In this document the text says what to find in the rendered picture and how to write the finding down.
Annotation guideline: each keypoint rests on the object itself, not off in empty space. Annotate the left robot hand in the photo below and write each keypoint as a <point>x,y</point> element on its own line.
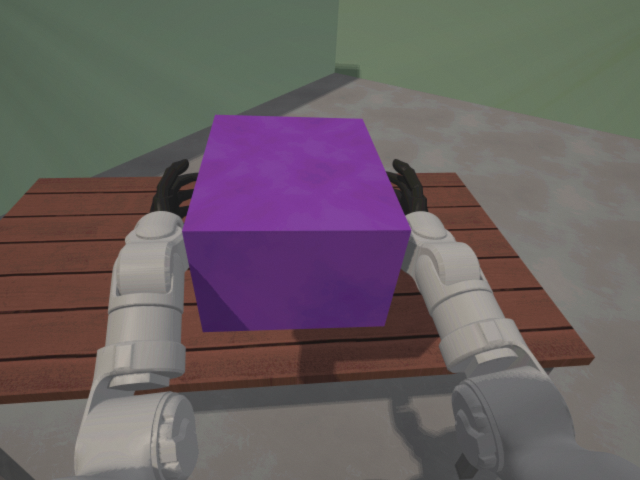
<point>167,197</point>

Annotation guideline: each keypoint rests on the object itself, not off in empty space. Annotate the table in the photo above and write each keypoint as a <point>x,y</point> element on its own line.
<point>58,246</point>

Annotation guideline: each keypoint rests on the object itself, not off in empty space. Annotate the robot left forearm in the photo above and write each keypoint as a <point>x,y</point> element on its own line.
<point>143,347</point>

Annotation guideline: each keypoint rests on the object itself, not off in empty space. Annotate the right robot hand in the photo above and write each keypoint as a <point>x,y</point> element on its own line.
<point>410,195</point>

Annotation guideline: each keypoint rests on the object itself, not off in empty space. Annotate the carton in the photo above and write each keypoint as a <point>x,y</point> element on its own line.
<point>293,224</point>

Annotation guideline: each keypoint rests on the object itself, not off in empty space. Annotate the right robot upper arm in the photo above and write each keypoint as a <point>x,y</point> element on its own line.
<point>514,423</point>

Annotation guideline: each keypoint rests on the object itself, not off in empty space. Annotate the left robot upper arm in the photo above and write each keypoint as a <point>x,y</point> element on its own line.
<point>142,437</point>

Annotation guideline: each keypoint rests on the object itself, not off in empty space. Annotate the robot right forearm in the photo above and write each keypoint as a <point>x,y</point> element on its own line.
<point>476,338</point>

